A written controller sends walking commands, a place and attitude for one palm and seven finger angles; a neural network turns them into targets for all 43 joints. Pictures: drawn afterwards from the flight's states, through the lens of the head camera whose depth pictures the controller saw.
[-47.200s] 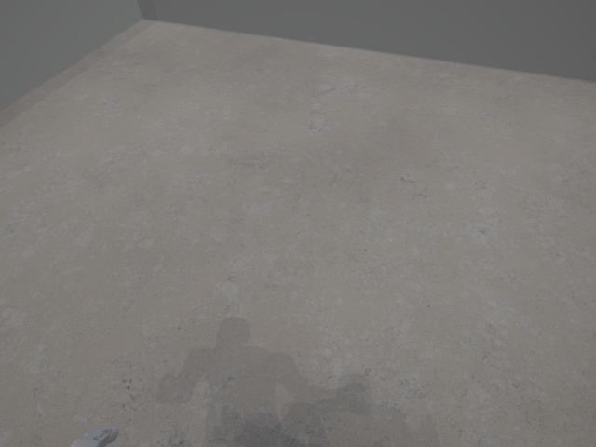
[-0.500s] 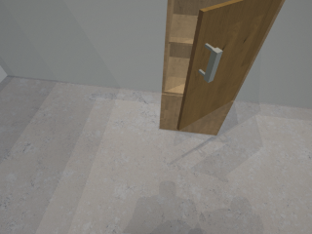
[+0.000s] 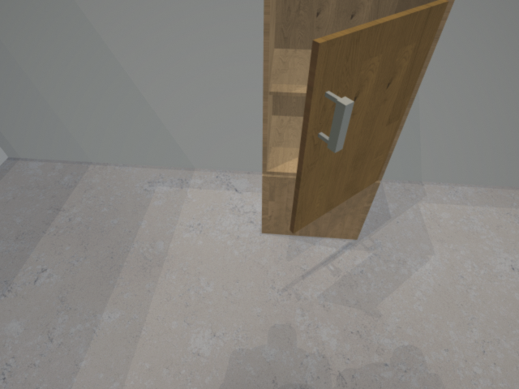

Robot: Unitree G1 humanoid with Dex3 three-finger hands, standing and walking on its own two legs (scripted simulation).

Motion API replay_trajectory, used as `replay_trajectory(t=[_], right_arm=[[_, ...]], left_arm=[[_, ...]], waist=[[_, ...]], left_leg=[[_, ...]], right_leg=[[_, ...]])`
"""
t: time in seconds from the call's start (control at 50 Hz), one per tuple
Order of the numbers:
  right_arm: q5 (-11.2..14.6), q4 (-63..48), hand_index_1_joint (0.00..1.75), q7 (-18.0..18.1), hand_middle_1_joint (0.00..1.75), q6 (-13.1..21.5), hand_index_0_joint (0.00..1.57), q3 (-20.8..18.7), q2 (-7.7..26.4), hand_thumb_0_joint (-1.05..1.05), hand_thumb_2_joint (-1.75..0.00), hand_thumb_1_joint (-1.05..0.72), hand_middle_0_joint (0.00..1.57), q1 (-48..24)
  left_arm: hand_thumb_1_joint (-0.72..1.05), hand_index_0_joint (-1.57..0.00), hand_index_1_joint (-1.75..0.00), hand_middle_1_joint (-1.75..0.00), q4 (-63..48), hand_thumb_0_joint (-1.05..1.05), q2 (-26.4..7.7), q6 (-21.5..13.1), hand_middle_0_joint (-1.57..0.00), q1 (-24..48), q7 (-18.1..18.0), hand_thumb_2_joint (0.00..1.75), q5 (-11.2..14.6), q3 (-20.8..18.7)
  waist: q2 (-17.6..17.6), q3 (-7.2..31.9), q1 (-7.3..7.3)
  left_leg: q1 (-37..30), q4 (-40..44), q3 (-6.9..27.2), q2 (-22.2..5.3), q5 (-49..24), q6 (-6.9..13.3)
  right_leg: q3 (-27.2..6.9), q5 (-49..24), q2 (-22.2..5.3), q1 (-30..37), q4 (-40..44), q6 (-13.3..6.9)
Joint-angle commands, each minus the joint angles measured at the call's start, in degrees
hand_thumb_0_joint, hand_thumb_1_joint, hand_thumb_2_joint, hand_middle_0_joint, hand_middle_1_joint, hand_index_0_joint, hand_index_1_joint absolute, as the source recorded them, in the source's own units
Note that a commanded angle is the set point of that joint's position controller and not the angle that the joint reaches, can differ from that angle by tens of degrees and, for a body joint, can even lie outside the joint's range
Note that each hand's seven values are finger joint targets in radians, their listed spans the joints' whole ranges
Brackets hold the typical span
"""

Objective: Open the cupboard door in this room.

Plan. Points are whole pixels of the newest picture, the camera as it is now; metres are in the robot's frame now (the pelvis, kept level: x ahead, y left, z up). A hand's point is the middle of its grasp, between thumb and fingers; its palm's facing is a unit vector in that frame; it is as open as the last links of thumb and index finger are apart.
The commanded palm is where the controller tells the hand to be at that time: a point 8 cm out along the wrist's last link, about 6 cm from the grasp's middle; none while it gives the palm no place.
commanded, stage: let the arm hang, fingers relaxed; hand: left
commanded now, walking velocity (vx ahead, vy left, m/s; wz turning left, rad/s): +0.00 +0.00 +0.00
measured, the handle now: (332, 121) +0.64 -0.13 +0.08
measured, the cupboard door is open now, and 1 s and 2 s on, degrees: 41 41 41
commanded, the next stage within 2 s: look to check the result in 0.12 s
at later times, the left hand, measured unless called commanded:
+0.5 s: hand out of the picture +0.00 +0.17 -0.17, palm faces +0.06 -0.98 -0.19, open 7.3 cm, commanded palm none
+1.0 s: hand out of the picture +0.02 +0.18 -0.17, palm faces +0.03 -0.98 -0.20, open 7.3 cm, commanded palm none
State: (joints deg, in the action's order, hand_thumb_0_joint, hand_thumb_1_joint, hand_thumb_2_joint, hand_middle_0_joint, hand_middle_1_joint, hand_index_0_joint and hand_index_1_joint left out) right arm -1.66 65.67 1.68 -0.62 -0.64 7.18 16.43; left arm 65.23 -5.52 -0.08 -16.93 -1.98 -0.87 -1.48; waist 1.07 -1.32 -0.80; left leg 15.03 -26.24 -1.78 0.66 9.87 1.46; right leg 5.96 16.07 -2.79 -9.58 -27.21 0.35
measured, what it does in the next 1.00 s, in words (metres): stands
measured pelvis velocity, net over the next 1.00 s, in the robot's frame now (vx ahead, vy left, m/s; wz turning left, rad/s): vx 0.02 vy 0.01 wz -0.04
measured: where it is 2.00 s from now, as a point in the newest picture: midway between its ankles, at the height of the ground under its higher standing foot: outside the picture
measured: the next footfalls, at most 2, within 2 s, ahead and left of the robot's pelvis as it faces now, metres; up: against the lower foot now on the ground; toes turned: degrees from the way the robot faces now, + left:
left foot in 1.70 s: +0.11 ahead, +0.12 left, +0.00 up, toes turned -25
right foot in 1.98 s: -0.02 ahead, -0.12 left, +0.00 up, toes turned -38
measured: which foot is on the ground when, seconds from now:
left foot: down 0.00-1.00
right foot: down 0.00-1.00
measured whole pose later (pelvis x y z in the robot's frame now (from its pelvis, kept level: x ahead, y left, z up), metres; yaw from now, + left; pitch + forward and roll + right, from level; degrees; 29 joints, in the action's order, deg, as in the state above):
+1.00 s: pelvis +0.02 +0.01 +0.00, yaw -2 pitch -1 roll +0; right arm -1.4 65.2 2.3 -0.6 -1.2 9.8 11.5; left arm 64.6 -8.7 0.7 -15.6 -1.2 -0.7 -2.4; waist 0.7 -3.2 0.3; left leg 12.8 -25.9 -3.7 0.1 12.1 1.8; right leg 3.9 16.1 -2.3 -7.2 -24.4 1.1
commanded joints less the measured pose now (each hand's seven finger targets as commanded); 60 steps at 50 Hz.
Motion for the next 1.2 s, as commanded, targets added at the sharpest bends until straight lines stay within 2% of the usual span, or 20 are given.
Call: replay_trajectory(t=[0.0,0.18,0.24,0.32,0.38,0.5,0.56,0.74,0.76,0.82,0.88,0.94,1.0,1.06,1.1,1.12,1.14,1.16,1.18], right_arm=[[0.14,-1.44,0.30,0.07,0.30,0.51,0.20,-0.37,4.23,0.00,-0.90,-0.90,0.20,3.81],[0.36,-1.27,0.30,0.15,0.30,0.68,0.20,-0.39,5.48,0.00,-0.90,-0.90,0.20,3.30],[0.33,-1.00,0.30,0.17,0.30,0.71,0.20,-0.24,5.73,0.00,-0.90,-0.90,0.20,2.59],[0.34,-0.94,0.30,0.21,0.30,0.74,0.20,-0.28,5.98,0.00,-0.90,-0.90,0.20,2.17],[0.50,-0.82,0.30,0.22,0.30,0.73,0.20,-0.27,6.30,0.00,-0.90,-0.90,0.20,1.95],[0.45,-0.64,0.30,0.20,0.30,0.82,0.20,-0.26,6.63,0.00,-0.90,-0.90,0.20,0.82],[0.43,-0.60,0.30,0.24,0.30,0.99,0.20,-0.30,7.15,0.00,-0.90,-0.90,0.20,0.38],[0.50,-0.83,0.30,0.28,0.30,1.22,0.20,-0.45,8.24,0.00,-0.90,-0.90,0.20,-0.68],[0.47,-0.82,0.30,0.31,0.30,1.22,0.20,-0.49,8.50,0.00,-0.90,-0.90,0.20,-0.83],[0.50,-0.94,0.30,0.31,0.30,1.32,0.20,-0.53,8.87,0.00,-0.90,-0.90,0.20,-1.14],[0.55,-0.89,0.30,0.63,0.30,0.70,0.20,-0.65,7.64,0.00,-0.90,-0.90,0.20,0.05],[0.39,-2.00,0.30,0.97,0.30,-0.10,0.20,-1.72,9.03,0.00,-0.90,-0.90,0.20,-0.19],[0.30,-4.38,0.30,1.13,0.30,-0.43,0.20,-2.86,10.75,0.00,-0.90,-0.90,0.20,-0.96],[0.22,-6.31,0.30,1.31,0.30,-0.24,0.20,-3.75,12.46,0.00,-0.90,-0.90,0.20,-1.17],[0.10,-7.42,0.30,1.33,0.30,0.01,0.20,-4.33,13.72,0.00,-0.90,-0.90,0.20,-1.03],[-0.05,-8.01,0.30,1.29,0.30,0.14,0.20,-4.56,14.05,0.00,-0.90,-0.90,0.20,-0.93],[-0.19,-8.34,0.30,1.20,0.30,0.22,0.20,-4.61,14.26,0.00,-0.90,-0.90,0.20,-0.88],[-0.31,-8.88,0.30,1.13,0.30,0.31,0.20,-4.57,14.16,0.00,-0.90,-0.90,0.20,-1.74],[-0.16,-9.56,0.30,1.08,0.30,0.32,0.20,-4.52,13.94,0.00,-0.90,-0.90,0.20,-2.80]], left_arm=[[0.90,-0.20,-0.30,-0.30,-0.51,0.00,-6.72,-0.47,-0.20,-5.56,-0.30,0.90,0.32,-1.16],[0.90,-0.20,-0.30,-0.30,-0.82,0.00,-7.56,-0.80,-0.20,-4.62,-0.26,0.90,0.46,-1.09],[0.90,-0.20,-0.30,-0.30,-0.47,0.00,-7.61,-0.65,-0.20,-4.37,-0.22,0.90,0.49,-1.00],[0.90,-0.20,-0.30,-0.30,-0.34,0.00,-7.57,-0.74,-0.20,-4.42,-0.23,0.90,0.49,-0.92],[0.90,-0.20,-0.30,-0.30,-0.39,0.00,-7.98,-0.79,-0.20,-4.66,-0.22,0.90,0.48,-0.88],[0.90,-0.20,-0.30,-0.30,-0.08,0.00,-8.17,-0.89,-0.20,-4.27,-0.19,0.90,0.48,-0.69],[0.90,-0.20,-0.30,-0.30,-0.18,0.00,-8.53,-0.99,-0.20,-3.99,-0.14,0.90,0.46,-0.71],[0.90,-0.20,-0.30,-0.30,-0.34,0.00,-9.41,-1.14,-0.20,-3.11,-0.04,0.90,0.47,-0.83],[0.90,-0.20,-0.30,-0.30,-0.36,0.00,-9.40,-1.11,-0.20,-2.85,-0.03,0.90,0.45,-0.82],[0.90,-0.20,-0.30,-0.30,-0.49,0.00,-9.81,-1.11,-0.20,-2.60,0.03,0.90,0.44,-0.89],[0.90,-0.20,-0.30,-0.30,-0.83,0.00,-8.90,-0.30,-0.20,-2.83,0.01,0.90,0.35,-1.11],[0.90,-0.20,-0.30,-0.30,-2.51,0.00,-10.14,0.71,-0.20,-1.41,0.31,0.90,0.12,-2.28],[0.90,-0.20,-0.30,-0.30,-4.96,0.00,-10.80,1.49,-0.20,-0.42,0.85,0.90,-0.25,-3.26],[0.90,-0.20,-0.30,-0.30,-7.03,0.00,-10.57,1.83,-0.20,0.13,1.34,0.90,-0.39,-3.73],[0.90,-0.20,-0.30,-0.30,-8.34,0.00,-9.94,2.21,-0.20,0.34,1.69,0.90,-0.55,-3.96],[0.90,-0.20,-0.30,-0.30,-8.96,0.00,-9.42,2.39,-0.20,0.81,1.89,0.90,-0.59,-4.01],[0.90,-0.20,-0.30,-0.30,-9.69,0.00,-9.25,2.49,-0.20,1.50,2.06,0.90,-0.58,-4.00],[0.90,-0.20,-0.30,-0.30,-9.97,0.00,-8.88,2.34,-0.20,1.35,2.20,0.90,-0.58,-4.04],[0.90,-0.20,-0.30,-0.30,-9.96,0.00,-8.79,2.14,-0.20,-0.06,2.27,0.90,-0.52,-4.13]], waist=[[0.13,-4.73,0.45],[-0.95,-2.74,0.31],[-0.27,-3.11,0.29],[-1.82,-3.26,0.27],[-1.14,-2.39,0.38],[-1.61,-3.34,0.29],[-0.43,-2.52,0.27],[-1.43,-2.22,0.46],[-0.50,-2.51,0.36],[-0.55,-2.12,0.45],[-0.36,-2.46,0.29],[-0.89,-3.05,-0.12],[0.49,-2.77,-0.10],[3.64,-0.47,0.12],[7.35,0.27,0.38],[8.65,0.53,0.31],[9.41,0.72,0.15],[9.34,0.97,0.75],[6.34,1.75,1.93]], left_leg=[[1.12,6.23,5.96,-4.62,1.45,0.21],[-1.89,5.14,5.49,-5.18,-4.52,0.30],[-2.33,5.81,5.86,-5.26,-4.13,0.32],[-2.68,5.69,5.80,-5.24,-4.99,0.35],[-3.32,5.51,5.70,-5.28,-5.45,0.43],[-3.65,5.78,5.49,-5.23,-6.04,0.28],[-4.35,5.91,5.46,-5.36,-7.26,0.33],[-4.67,6.25,5.90,-5.46,-8.34,0.46],[-4.56,6.33,5.98,-5.38,-8.07,0.44],[-4.91,6.60,6.13,-5.57,-8.56,0.54],[-5.68,4.82,4.37,-6.42,-8.18,0.18],[-5.11,3.21,3.13,-7.75,-4.66,0.20],[-4.07,3.52,3.84,-9.89,-0.79,0.99],[-5.48,5.52,6.40,-13.70,0.79,2.88],[-4.49,8.20,9.17,-18.00,1.99,5.31],[-4.53,9.06,9.50,-19.78,1.07,6.66],[-4.35,9.33,9.08,-20.86,-0.47,7.56],[-4.08,7.85,7.29,-20.97,-4.36,7.66],[-2.24,4.85,5.19,-20.44,-7.12,6.84]], right_leg=[[-4.66,1.12,-3.82,-2.99,7.07,-2.58],[-4.18,-2.89,-4.10,-0.99,7.63,-2.46],[-4.29,-2.78,-4.06,-1.18,7.49,-2.23],[-4.49,-3.07,-4.12,-0.85,8.00,-2.24],[-4.11,-3.55,-4.16,-0.29,8.28,-2.15],[-4.36,-4.20,-4.44,-0.37,8.89,-2.10],[-4.49,-5.48,-4.44,0.20,8.72,-2.03],[-4.25,-6.39,-4.62,1.36,9.23,-2.02],[-4.31,-6.14,-4.55,1.31,9.35,-2.01],[-4.19,-6.45,-4.59,1.68,9.38,-1.96],[-5.46,-7.56,-4.27,-0.26,8.56,-1.91],[-6.81,-6.83,-3.82,-3.19,5.98,-2.21],[-7.63,-5.01,-2.34,-6.01,2.60,-2.22],[-6.89,-3.55,0.15,-8.76,-3.46,-1.54],[-5.36,3.30,1.91,-10.12,-10.78,-1.04],[-4.74,8.17,2.17,-11.14,-14.91,-0.77],[-4.48,11.58,1.84,-11.66,-17.37,-0.68],[-4.35,11.55,1.52,-10.97,-16.83,-0.70],[-4.16,8.31,1.43,-7.09,-13.22,-0.80]])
